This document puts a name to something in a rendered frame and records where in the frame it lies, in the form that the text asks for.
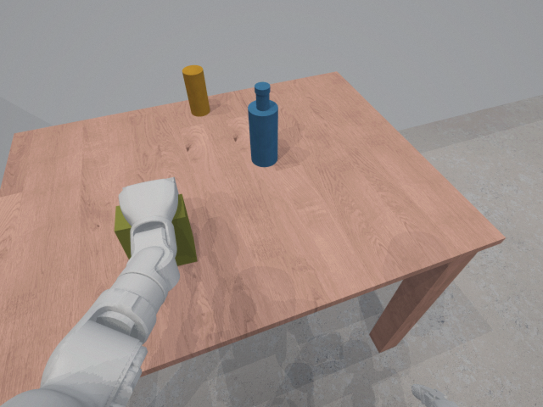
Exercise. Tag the robot left forearm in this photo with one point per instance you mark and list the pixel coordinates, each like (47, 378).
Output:
(130, 306)

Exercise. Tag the table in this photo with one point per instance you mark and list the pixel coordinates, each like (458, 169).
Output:
(349, 207)

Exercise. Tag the right robot hand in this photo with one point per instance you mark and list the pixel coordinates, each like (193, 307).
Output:
(430, 397)

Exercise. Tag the sponge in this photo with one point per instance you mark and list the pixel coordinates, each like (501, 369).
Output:
(185, 253)

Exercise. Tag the left robot hand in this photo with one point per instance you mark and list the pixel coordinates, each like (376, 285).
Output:
(149, 198)

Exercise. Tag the robot left upper arm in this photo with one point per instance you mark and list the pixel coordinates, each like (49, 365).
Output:
(100, 367)

